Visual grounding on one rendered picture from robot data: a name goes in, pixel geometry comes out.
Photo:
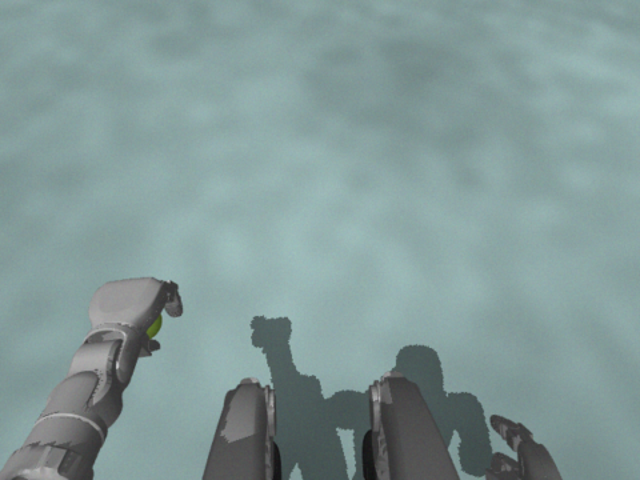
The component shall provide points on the left robot hand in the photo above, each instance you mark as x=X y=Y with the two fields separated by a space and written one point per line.
x=135 y=303

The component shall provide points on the right robot hand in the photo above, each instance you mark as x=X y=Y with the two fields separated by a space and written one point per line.
x=534 y=460

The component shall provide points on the left robot arm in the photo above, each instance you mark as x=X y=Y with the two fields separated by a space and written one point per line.
x=68 y=435

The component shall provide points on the ball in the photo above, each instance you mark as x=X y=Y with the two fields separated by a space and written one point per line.
x=155 y=327

